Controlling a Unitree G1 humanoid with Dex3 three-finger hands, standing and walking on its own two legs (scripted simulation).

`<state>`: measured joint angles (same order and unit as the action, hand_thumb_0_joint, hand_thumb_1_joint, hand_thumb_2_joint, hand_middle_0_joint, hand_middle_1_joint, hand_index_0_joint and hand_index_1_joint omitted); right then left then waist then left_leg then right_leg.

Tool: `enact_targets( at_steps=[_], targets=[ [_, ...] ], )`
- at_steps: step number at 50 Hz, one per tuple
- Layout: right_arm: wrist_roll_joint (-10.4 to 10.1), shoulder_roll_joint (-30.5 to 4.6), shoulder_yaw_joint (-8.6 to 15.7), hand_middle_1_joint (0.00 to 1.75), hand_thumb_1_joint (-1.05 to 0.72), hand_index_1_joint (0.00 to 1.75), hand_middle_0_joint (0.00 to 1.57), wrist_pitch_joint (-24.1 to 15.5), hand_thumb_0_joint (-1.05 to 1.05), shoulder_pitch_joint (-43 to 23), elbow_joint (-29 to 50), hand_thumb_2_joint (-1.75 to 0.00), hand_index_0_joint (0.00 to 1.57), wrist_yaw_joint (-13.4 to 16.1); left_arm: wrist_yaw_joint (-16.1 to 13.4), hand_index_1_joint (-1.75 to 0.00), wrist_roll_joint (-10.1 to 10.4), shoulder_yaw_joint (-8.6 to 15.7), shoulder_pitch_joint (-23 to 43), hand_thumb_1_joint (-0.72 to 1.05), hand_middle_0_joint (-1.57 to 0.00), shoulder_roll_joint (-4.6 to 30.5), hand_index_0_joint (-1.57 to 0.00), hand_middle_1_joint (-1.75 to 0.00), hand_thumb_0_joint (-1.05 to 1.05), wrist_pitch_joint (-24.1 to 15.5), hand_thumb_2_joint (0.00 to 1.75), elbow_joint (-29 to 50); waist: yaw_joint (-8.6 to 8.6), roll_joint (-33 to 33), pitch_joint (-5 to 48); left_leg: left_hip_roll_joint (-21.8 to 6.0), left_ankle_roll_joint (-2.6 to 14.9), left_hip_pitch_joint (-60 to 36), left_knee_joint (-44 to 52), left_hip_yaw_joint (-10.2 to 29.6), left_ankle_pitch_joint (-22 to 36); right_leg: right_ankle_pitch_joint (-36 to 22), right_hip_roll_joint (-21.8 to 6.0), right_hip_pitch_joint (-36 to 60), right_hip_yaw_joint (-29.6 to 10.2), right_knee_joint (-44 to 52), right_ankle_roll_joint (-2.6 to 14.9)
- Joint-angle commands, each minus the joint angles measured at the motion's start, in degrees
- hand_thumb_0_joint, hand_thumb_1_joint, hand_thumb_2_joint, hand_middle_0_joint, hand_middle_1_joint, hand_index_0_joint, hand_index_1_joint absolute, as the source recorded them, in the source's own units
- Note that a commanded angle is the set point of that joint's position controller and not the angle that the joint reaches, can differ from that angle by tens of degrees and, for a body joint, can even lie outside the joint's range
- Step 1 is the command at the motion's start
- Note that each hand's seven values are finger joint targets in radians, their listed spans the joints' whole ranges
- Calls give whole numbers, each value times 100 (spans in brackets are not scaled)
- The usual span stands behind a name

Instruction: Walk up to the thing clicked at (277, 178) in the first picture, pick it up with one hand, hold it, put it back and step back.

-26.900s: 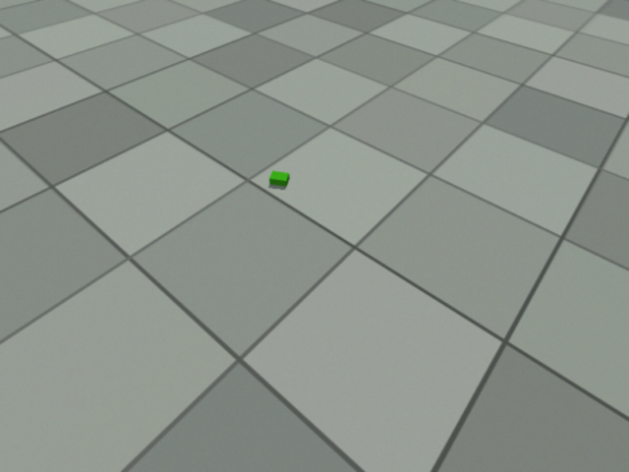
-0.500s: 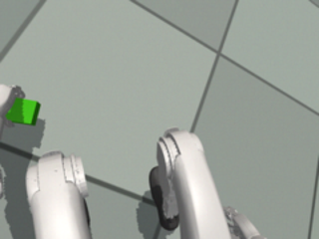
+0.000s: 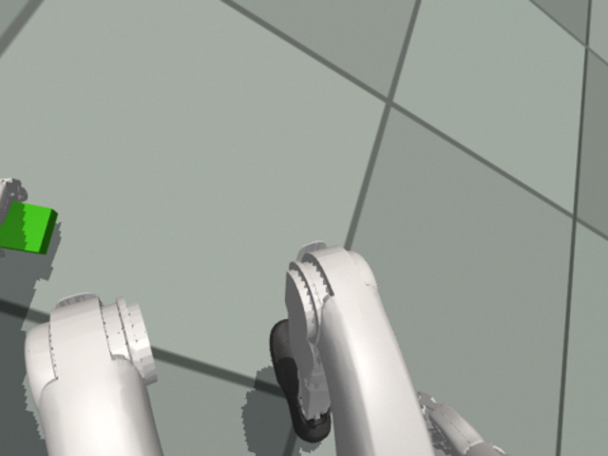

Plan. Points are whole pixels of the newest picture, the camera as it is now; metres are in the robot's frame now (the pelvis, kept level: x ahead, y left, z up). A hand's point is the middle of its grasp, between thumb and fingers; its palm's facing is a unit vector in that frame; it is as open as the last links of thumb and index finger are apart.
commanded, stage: rest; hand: left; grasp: from above
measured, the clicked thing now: (13, 225) +0.43 +0.27 -0.26
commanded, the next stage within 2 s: open in 0.66 s
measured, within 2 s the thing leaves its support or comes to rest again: rests again in 0.74 s
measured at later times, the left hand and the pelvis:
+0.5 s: hand out of the picture +0.41 +0.30 -0.23, palm faces -0.48 -0.09 -0.87, open 8.4 cm; pelvis +0.00 +0.00 +0.00, yaw -1 degrees
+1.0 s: hand out of the picture +0.41 +0.30 -0.24, palm faces -0.45 -0.10 -0.89, open 9.0 cm; pelvis +0.00 +0.01 +0.00, yaw -2 degrees
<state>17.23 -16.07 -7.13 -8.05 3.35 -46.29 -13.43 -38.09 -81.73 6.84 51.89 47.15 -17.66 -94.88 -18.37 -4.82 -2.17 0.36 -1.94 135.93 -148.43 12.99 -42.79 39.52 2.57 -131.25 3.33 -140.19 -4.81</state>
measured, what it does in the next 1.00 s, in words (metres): stands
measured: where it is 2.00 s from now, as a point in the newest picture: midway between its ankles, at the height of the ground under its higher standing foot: (227, 435)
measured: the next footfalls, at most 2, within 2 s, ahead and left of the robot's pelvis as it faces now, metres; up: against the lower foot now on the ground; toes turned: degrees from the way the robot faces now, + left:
none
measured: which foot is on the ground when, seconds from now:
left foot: down 0.00-1.00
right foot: down 0.00-1.00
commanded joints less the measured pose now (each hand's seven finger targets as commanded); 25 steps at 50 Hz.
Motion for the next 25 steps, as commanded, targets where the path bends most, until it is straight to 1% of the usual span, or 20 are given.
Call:
enact_targets(
  at_steps=[1, 2, 3, 4, 6, 7, 8, 9, 10, 11, 12, 13, 15, 16, 17, 19, 20, 23, 24, 25],
  targets=[
    [-7, -1783, 448, 30, -90, 30, 20, -99, 0, 897, 62, -90, 20, -21, -337, -25, 182, 171, 1675, 82, -123, 1333, -121, -22, 0, 101, 46, 597, -107, 2567, 3600, 5, 262, -2976, 1546, -857, 1409, -1567, 135, 1697, 984, 1105, 512],
    [1, -1815, 450, 30, -90, 30, 20, -135, 0, 920, 139, -90, 20, -45, -303, -25, 181, 196, 1724, 82, -122, 1344, -120, -23, 0, 114, 46, 611, -184, 2538, 3580, 8, 270, -3016, 1482, -871, 1472, -1663, 115, 1734, 990, 1086, 483],
    [-23, -1773, 430, 30, -90, 30, 20, -139, 0, 906, 66, -90, 20, -54, -289, -24, 206, 79, 1602, 79, -120, 1206, -118, -23, 0, 153, 44, 436, -113, 2532, 3514, 3, 270, -2924, 1562, -863, 1353, -1545, 137, 1725, 970, 1138, 504],
    [-4, -1850, 452, 30, -90, 30, 20, -164, 0, 915, 134, -90, 20, -77, -272, -24, 216, 211, 1665, 79, -121, 1377, -119, -21, 0, 155, 44, 465, -188, 2516, 3561, -7, 271, -2998, 1496, -847, 1475, -1664, 127, 1743, 1018, 1087, 471],
    [-16, -1902, 437, 30, -90, 30, 20, -161, 0, 967, 122, -90, 20, -82, -254, -25, 251, 367, 1373, 78, -119, 1497, -117, -23, 0, 191, 44, 198, -96, 2502, 3488, -4, 247, -2948, 1553, -798, 1546, -1679, 123, 1783, 1050, 1054, 500],
    [-1, -1862, 414, 30, -90, 30, 20, -188, 0, 979, 148, -90, 20, -113, -195, -25, 245, 269, 1503, 79, -120, 1407, -118, -23, 0, 189, 46, 208, -163, 2548, 3431, 1, 259, -2888, 1510, -820, 1452, -1627, 123, 1778, 1025, 1037, 498],
    [7, -1860, 401, 30, -90, 30, 20, -163, 0, 1009, 151, -90, 20, -115, -191, -27, 251, 449, 1326, 78, -119, 1564, -117, -25, 0, 187, 47, 140, -93, 2504, 3509, -5, 259, -2931, 1595, -791, 1485, -1650, 134, 1902, 1049, 1086, 496],
    [11, -1911, 417, 30, -91, 30, 20, -151, 0, 974, 191, -90, 20, -116, -148, -26, 245, 375, 1385, 79, -120, 1484, -118, -24, 0, 175, 46, 159, -152, 2472, 3413, 6, 252, -2859, 1561, -769, 1461, -1587, 126, 1792, 1075, 1059, 502],
    [-8, -1813, 345, 30, -91, 30, 20, -152, 0, 965, 188, -90, 20, -127, -102, -26, 282, 382, 1414, 80, -121, 1519, -119, -24, 0, 142, 45, 158, -129, 2502, 3387, -2, 252, -2830, 1590, -750, 1386, -1534, 130, 1814, 1068, 1056, 518],
    [23, -1892, 377, 30, -91, 30, 20, -178, 0, 943, 229, -90, 20, -125, -43, -27, 290, 261, 1509, 80, -121, 1421, -119, -25, 0, 116, 46, 197, -228, 2515, 3344, 5, 271, -2811, 1526, -786, 1293, -1499, 125, 1824, 1048, 1091, 495],
    [10, -1868, 354, 30, -91, 30, 20, -161, 0, 955, 224, -90, 20, -122, -23, -27, 327, 375, 1362, 79, -120, 1517, -118, -25, 0, 93, 46, 126, -162, 2452, 3367, -8, 267, -2825, 1597, -740, 1298, -1475, 140, 1873, 1070, 1108, 500],
    [2, -1857, 325, 30, -91, 30, 20, -179, 0, 955, 216, -90, 20, -126, 35, -26, 293, 261, 1525, 79, -120, 1501, -118, -24, 0, 46, 45, 227, -236, 2437, 3308, -10, 268, -2801, 1493, -771, 1247, -1470, 138, 1854, 1042, 1093, 497],
    [45, -1849, 255, 30, -91, 30, 20, -177, 0, 1056, 192, -90, 20, -136, 75, -27, 317, 288, 1570, 80, -121, 1555, -119, -24, 0, -64, 45, 310, -315, 2355, 3399, -18, 284, -2898, 1436, -762, 1367, -1606, 140, 2064, 1040, 1135, 450],
    [32, -1848, 246, 30, -91, 30, 20, -173, 0, 985, 209, -90, 20, -127, 67, -26, 335, 285, 1593, 80, -123, 1606, -120, -23, 0, -137, 46, 412, -272, 2396, 3401, -28, 281, -2833, 1403, -749, 1361, -1586, 154, 2084, 1016, 1156, 482],
    [69, -1860, 221, 30, -91, 30, 20, -184, 0, 1036, 212, -90, 20, -127, 61, -26, 330, 264, 1581, 80, -124, 1571, -120, -22, 0, -188, 47, 408, -323, 2331, 3419, -19, 283, -2886, 1354, -766, 1436, -1668, 147, 2151, 1026, 1173, 462],
    [83, -1837, 179, 30, -91, 30, 20, -175, 0, 918, 184, -90, 20, -110, -10, -26, 320, 228, 1522, 81, -122, 1595, -119, -23, 0, -301, 46, 471, -258, 2421, 3420, -36, 263, -2886, 1389, -750, 1376, -1576, 183, 2168, 1016, 1206, 497],
    [123, -1961, 248, 30, -91, 30, 20, -177, 0, 881, 216, -90, 20, -97, -42, -25, 311, 147, 1597, 82, -122, 1545, -120, -23, 0, -354, 43, 541, -313, 2417, 3369, -27, 267, -2865, 1373, -756, 1301, -1486, 179, 2069, 1050, 1221, 501],
    [182, -1936, 203, 30, -90, 30, 20, -210, 0, 880, 135, -90, 20, -116, -176, -23, 255, -11, 1517, 83, -122, 1391, -121, -21, 0, -394, 41, 413, -326, 2464, 3354, -44, 254, -2946, 1416, -730, 1319, -1505, 201, 2054, 1104, 1181, 481],
    [192, -1923, 184, 30, -91, 30, 20, -229, 0, 886, 89, -90, 20, -122, -230, -23, 230, -94, 1445, 83, -123, 1336, -121, -21, 0, -379, 40, 343, -300, 2475, 3360, -55, 249, -2992, 1425, -726, 1326, -1519, 214, 2056, 1090, 1184, 477],
    [189, -1942, 176, 30, -90, 30, 20, -222, 0, 835, 38, -90, 20, -115, -329, -24, 252, -76, 1370, 82, -122, 1310, -120, -21, 0, -352, 42, 221, -256, 2482, 3246, -55, 244, -2942, 1515, -685, 1245, -1394, 221, 1922, 1125, 1192, 488]
  ],
)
